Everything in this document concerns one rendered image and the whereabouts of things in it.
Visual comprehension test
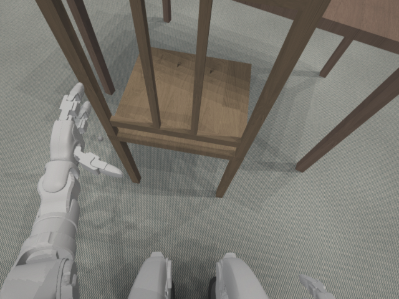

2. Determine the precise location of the robot right shin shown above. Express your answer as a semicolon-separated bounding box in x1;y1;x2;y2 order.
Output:
215;253;236;299

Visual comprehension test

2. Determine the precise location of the robot left hand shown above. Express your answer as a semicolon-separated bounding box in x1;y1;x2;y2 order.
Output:
50;82;123;178

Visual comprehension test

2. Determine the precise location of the chair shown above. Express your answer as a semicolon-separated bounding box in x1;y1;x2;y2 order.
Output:
35;0;331;198

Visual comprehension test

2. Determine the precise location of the left robot forearm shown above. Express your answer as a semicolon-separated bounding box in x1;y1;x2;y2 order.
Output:
0;160;80;299

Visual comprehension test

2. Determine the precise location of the robot left upper arm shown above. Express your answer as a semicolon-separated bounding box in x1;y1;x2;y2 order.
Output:
2;258;80;299

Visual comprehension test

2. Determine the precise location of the robot right thigh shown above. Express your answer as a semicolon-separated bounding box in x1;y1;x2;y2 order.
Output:
216;257;269;299

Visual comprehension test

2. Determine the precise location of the robot right hand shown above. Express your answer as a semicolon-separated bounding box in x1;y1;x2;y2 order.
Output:
299;274;335;299

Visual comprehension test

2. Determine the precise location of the table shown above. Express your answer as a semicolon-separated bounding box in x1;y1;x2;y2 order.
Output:
66;0;399;173

